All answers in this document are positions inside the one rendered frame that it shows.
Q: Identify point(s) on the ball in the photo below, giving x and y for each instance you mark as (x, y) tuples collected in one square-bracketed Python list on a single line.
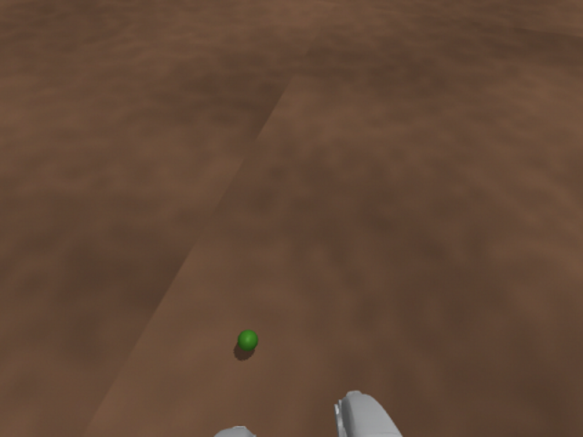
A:
[(248, 340)]

